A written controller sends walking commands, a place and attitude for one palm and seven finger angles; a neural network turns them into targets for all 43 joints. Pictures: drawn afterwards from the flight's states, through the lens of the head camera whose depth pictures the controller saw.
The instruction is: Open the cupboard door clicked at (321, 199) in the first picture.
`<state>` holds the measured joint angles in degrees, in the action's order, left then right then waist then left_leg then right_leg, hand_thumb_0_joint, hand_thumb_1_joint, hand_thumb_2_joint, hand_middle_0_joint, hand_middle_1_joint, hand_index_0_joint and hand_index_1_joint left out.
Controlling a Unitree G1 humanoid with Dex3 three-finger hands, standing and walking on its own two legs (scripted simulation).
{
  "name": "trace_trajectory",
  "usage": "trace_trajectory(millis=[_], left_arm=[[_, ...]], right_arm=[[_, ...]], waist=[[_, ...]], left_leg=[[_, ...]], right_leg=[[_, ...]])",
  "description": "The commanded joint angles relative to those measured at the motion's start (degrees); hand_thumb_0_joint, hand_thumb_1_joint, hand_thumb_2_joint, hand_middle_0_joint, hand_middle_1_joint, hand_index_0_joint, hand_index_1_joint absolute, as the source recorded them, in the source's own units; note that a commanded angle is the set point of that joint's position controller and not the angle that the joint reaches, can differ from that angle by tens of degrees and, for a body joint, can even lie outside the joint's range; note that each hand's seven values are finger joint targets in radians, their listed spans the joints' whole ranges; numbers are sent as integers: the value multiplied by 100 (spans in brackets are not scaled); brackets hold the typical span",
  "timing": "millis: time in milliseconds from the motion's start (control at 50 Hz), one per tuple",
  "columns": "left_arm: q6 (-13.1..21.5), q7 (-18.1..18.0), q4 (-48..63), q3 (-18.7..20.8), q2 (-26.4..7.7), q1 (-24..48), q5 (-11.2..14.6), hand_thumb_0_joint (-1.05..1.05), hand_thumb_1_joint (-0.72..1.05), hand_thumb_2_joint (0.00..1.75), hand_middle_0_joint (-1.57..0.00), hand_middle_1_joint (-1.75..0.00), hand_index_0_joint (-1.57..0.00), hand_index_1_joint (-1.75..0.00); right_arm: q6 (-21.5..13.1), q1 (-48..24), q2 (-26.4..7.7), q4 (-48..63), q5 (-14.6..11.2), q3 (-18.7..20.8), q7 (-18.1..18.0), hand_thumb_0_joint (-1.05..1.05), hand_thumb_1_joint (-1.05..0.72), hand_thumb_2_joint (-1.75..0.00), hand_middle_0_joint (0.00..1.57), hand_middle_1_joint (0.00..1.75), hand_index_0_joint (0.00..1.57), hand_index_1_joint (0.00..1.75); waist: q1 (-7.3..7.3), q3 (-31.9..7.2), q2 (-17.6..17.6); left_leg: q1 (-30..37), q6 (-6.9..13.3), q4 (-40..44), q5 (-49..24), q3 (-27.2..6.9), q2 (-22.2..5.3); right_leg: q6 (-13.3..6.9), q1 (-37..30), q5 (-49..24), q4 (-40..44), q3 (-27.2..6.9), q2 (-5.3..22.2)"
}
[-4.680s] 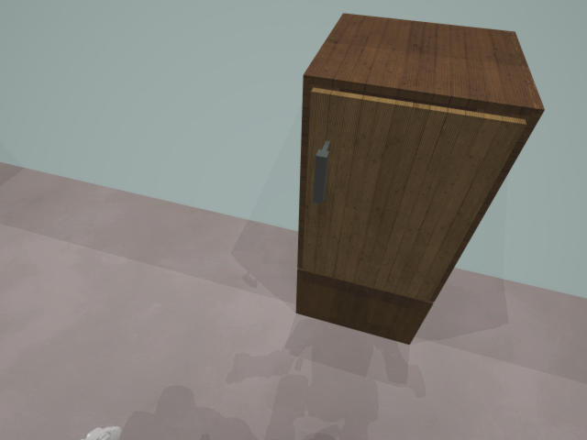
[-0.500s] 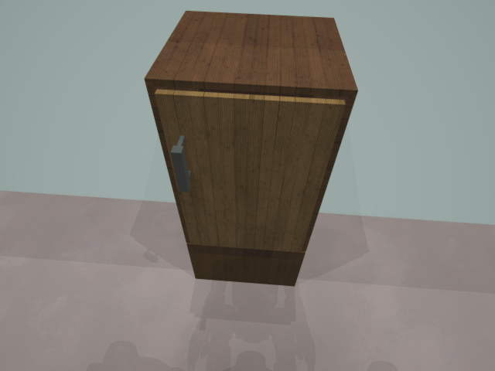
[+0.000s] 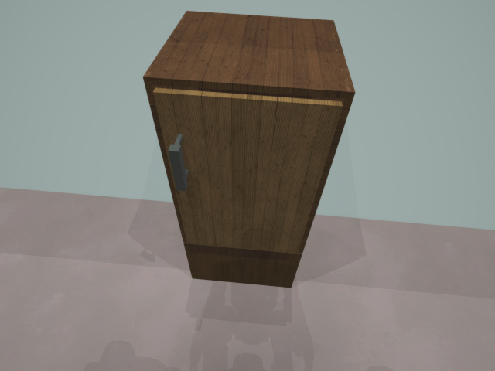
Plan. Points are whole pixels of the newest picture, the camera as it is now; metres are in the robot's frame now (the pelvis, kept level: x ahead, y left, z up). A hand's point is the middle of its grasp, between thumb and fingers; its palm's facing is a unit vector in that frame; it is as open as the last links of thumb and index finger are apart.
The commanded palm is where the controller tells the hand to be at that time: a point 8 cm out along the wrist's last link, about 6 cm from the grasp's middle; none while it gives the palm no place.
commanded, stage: come to a stop and stand still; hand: left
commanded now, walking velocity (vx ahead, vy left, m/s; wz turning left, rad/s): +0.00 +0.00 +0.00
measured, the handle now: (180, 162) +0.56 +0.20 -0.02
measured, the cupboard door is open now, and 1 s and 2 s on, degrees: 0 0 0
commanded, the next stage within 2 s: look again from close up in 0.06 s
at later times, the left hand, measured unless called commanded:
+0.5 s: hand out of the picture +0.03 +0.20 -0.18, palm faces +0.01 -0.97 -0.25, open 7.4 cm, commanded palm none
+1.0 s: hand (141, 300) +0.23 +0.19 -0.01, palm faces +0.19 -0.98 -0.09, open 7.7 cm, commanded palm +0.13 +0.24 -0.06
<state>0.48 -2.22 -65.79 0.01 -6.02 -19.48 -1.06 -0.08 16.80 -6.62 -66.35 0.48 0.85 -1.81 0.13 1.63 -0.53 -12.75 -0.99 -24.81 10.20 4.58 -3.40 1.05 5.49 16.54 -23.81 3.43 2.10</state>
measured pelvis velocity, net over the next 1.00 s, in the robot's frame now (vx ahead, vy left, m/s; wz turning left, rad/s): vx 0.00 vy -0.01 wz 0.02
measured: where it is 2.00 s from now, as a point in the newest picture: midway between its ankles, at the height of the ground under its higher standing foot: outside the picture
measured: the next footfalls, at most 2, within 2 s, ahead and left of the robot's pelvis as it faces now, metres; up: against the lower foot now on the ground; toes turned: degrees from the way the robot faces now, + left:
none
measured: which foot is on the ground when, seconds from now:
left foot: down 0.00-1.00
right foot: down 0.00-1.00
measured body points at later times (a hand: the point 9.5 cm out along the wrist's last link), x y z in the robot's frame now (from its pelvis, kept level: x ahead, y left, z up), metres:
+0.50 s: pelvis +0.01 +0.02 -0.01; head +0.02 +0.00 +0.44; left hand +0.03 +0.25 -0.16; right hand +0.02 -0.21 -0.17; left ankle +0.03 +0.13 -0.74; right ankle -0.04 -0.13 -0.74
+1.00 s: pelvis +0.00 -0.01 -0.03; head +0.02 -0.02 +0.42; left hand +0.21 +0.24 +0.00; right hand +0.16 -0.26 -0.12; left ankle +0.04 +0.13 -0.74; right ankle -0.04 -0.13 -0.74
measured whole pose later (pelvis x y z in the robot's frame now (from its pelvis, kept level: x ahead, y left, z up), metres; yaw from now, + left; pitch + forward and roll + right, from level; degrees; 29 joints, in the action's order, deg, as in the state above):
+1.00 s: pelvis +0.00 -0.01 -0.03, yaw +1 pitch +6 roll +1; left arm 18.2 3.7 -11.3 8.7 -9.9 -18.0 9.7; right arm -13.8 11.1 -12.6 -43.0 -0.8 2.8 -2.9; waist -1.6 -5.2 0.6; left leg -29.5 -1.3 -40.7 16.8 3.2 -3.1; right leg 0.5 22.9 25.7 -43.0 4.1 3.6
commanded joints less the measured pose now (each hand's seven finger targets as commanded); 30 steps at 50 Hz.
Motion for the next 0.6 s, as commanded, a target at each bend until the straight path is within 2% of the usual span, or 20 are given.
trace_trajectory(millis=[0, 120, 140, 160, 180, 200, 220, 280, 300, 360, 400, 440, 480, 520, 580], left_arm=[[16, -33, 66, 102, -511, -527, 15, 0, 90, 90, -20, -30, -20, -30], [23, -27, 98, 108, -524, -475, 17, 0, 90, 90, -20, -30, -20, -30], [178, -209, 88, 41, -732, -647, -63, 0, 90, 90, -20, -30, -20, -30], [231, -162, 414, 87, -958, -233, -29, 0, 90, 90, -20, -30, -20, -30], [210, -107, 523, 87, -906, 3, -20, 0, 90, 90, -20, -30, -20, -30], [222, -100, 527, 107, -871, -19, -35, 0, 90, 90, -20, -30, -20, -30], [211, -82, 536, 98, -819, -131, -13, 0, 90, 90, -20, -30, -20, -30], [159, -56, 517, 71, -659, -251, 4, 0, 90, 90, -20, -30, -20, -30], [151, -54, 527, 79, -660, -225, -9, 0, 90, 90, -20, -30, -20, -30], [104, -46, 559, 87, -725, -181, 7, 0, 90, 90, -20, -30, -20, -30], [91, -40, 587, 83, -759, -110, -6, 0, 90, 90, -20, -30, -20, -30], [72, -34, 615, 96, -836, -82, 6, 0, 90, 90, -20, -30, -20, -30], [60, -29, 651, 99, -898, -32, 7, 0, 90, 90, -20, -30, -20, -30], [64, -26, 666, 112, -964, -19, 5, 0, 90, 90, -20, -30, -20, -30], [66, -18, 695, 115, -1040, 7, 14, 0, 90, 90, -20, -30, -20, -30]], right_arm=[[-49, 352, -458, 117, -3, 83, -42, 0, -90, -90, 20, 30, 20, 30], [-63, 318, -498, 131, 4, 88, -46, 0, -90, -90, 20, 30, 20, 30], [-155, -261, -743, 595, -14, 36, 68, 0, -90, -90, 20, 30, 20, 30], [-85, 104, -431, 722, 17, 51, 117, 0, -90, -90, 20, 30, 20, 30], [-71, 212, -489, 635, 47, 76, 119, 0, -90, -90, 20, 30, 20, 30], [-110, 433, -548, 632, 77, 46, 128, 0, -90, -90, 20, 30, 20, 30], [-128, 486, -612, 675, 69, 45, 123, 0, -90, -90, 20, 30, 20, 30], [-160, 393, -755, 815, 50, 52, 80, 0, -90, -90, 20, 30, 20, 30], [-183, 383, -755, 825, 63, 43, 68, 0, -90, -90, 20, 30, 20, 30], [-163, 298, -808, 840, 48, 42, 61, 0, -90, -90, 20, 30, 20, 30], [-149, 242, -777, 828, 51, 28, 65, 0, -90, -90, 20, 30, 20, 30], [-144, 219, -831, 815, 58, 24, 72, 0, -90, -90, 20, 30, 20, 30], [-130, 187, -866, 808, 50, 26, 77, 0, -90, -90, 20, 30, 20, 30], [-143, 145, -896, 804, 54, 29, 74, 0, -90, -90, 20, 30, 20, 30], [-148, 88, -939, 795, 49, 26, 70, 0, -90, -90, 20, 30, 20, 30]], waist=[[9, 485, 18], [0, 386, -1], [175, 601, 29], [-258, 283, 142], [-249, 380, 503], [-243, 199, 687], [-196, -65, 595], [-96, -192, 246], [-71, -114, 355], [-33, 90, 72], [-22, 363, -82], [-17, 319, -12], [-22, 360, -133], [-11, 241, -8], [-13, 50, -23]], left_leg=[[241, 125, 397, -317, -411, -300], [287, 130, 329, -564, -408, -319], [-257, -3, -849, -627, -309, -318], [-131, 64, -641, 460, -321, -136], [-114, 99, -432, 467, -338, -140], [-158, 139, -379, 67, -401, -241], [-154, 197, -350, -115, -470, -278], [-132, 309, -266, -497, -578, -374], [-173, 330, -229, -705, -595, -372], [-221, 332, -170, -619, -552, -359], [-313, 322, -92, -471, -502, -312], [-218, 313, -22, -398, -480, -302], [-218, 300, 6, -310, -456, -284], [-113, 294, -12, -485, -409, -275], [63, 288, -46, -672, -364, -288]], right_leg=[[-131, 815, -385, 675, -405, 405], [-138, 731, -618, 639, -391, 409], [-182, 998, -2229, 635, -846, 697], [-344, 1085, -839, 596, -765, 809], [-395, 1268, 224, 428, -615, 604], [-386, 1135, 104, 176, -399, 427], [-361, 901, -5, 5, -330, 327], [-321, 774, -209, -244, -253, 233], [-309, 743, -300, -303, -248, 234], [-265, 833, -249, -289, -250, 248], [-252, 906, -293, -226, -262, 277], [-240, 938, -246, -223, -292, 290], [-226, 937, -234, -167, -302, 305], [-212, 864, -440, -186, -310, 325], [-217, 796, -676, -179, -351, 356]])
